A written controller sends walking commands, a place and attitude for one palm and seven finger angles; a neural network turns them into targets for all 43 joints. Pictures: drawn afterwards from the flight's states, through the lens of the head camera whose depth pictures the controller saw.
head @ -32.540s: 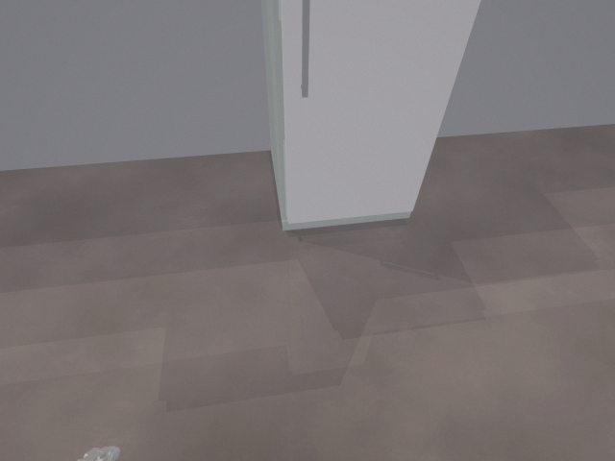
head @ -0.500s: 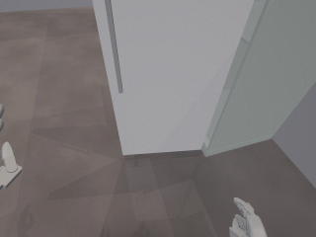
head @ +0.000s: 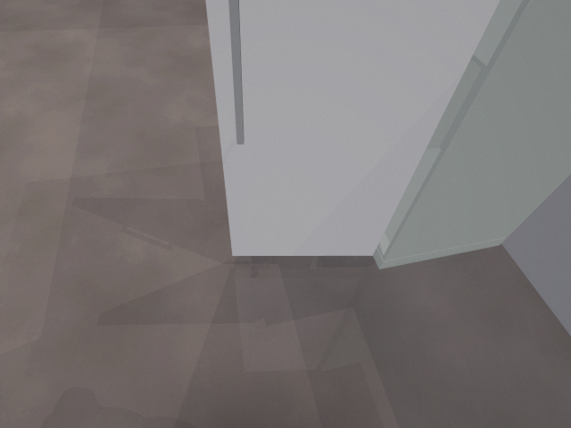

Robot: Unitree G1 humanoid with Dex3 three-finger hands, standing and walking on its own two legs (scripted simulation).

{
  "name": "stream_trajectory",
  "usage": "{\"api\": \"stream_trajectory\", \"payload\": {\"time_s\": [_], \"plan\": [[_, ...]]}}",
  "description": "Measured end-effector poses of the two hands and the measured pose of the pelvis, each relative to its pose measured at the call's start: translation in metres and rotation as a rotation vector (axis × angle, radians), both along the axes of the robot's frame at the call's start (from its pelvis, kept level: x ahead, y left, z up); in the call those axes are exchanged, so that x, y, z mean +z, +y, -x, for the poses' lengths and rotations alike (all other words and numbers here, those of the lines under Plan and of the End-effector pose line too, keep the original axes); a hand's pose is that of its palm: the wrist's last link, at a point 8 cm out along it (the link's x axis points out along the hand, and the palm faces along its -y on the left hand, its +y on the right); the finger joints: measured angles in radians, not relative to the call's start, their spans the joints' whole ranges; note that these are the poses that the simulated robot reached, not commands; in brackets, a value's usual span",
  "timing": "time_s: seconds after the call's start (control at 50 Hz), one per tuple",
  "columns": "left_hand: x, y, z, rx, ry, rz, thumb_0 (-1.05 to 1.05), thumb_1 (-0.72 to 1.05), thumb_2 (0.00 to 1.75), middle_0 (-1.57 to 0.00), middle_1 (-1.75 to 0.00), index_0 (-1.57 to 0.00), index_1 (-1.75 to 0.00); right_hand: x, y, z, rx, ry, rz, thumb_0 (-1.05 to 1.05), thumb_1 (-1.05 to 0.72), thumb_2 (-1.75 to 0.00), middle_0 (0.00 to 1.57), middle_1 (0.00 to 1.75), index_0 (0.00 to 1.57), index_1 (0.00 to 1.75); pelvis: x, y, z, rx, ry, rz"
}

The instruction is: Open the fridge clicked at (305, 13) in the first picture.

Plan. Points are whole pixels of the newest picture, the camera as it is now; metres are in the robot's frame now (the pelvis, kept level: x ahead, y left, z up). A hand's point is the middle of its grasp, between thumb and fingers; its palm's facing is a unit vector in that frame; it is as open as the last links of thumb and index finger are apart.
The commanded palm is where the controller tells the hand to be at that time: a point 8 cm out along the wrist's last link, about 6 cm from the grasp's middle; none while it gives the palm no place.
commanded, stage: let the arm hang, fingers relaxed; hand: left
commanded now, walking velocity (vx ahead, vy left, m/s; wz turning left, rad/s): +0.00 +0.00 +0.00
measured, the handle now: (236, 40) +0.74 +0.16 +0.16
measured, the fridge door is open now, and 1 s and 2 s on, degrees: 78 78 78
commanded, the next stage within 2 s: look to check the result in 0.62 s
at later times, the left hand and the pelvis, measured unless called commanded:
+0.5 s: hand out of the picture +0.10 +0.24 -0.15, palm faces -0.03 -0.95 -0.31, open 7.4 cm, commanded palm none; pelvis +0.01 +0.01 +0.01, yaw -1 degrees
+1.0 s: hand out of the picture +0.11 +0.24 -0.15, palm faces -0.05 -0.94 -0.33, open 7.4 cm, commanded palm none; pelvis +0.04 +0.00 +0.01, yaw -1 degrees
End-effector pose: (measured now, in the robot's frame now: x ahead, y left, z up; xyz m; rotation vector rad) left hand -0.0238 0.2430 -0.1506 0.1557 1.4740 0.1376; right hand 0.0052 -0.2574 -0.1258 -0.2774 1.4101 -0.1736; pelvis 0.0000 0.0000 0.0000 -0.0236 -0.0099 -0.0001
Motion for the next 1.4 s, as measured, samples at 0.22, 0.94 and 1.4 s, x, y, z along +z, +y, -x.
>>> {"api": "stream_trajectory", "payload": {"time_s": [0.22,0.94,1.4], "plan": [[0.022,0.043,-0.018,-0.017,-0.031,-0.115,0.01,0.91,0.9,-0.2,-0.3,-0.2,-0.3,-0.011,0.014,-0.011,-0.025,-0.043,-0.048,0.0,-0.9,-0.9,0.21,0.3,0.2,0.3,0.003,0.009,-0.003,-0.013,-0.01,-0.009],[0.035,0.041,-0.125,-0.096,-0.186,-0.136,0.01,0.9,0.9,-0.2,-0.3,-0.2,-0.3,0.01,-0.035,-0.091,0.015,-0.149,0.035,0.0,-0.9,-0.9,0.21,0.3,0.2,0.3,0.009,-0.003,-0.038,-0.025,-0.002,-0.027],[0.035,0.018,-0.145,-0.098,-0.229,-0.128,0.01,0.9,0.9,-0.2,-0.3,-0.2,-0.3,0.008,-0.043,-0.102,0.005,-0.168,0.023,0.0,-0.9,-0.9,0.21,0.3,0.2,0.3,0.009,-0.017,-0.048,-0.028,-0.012,-0.031]]}}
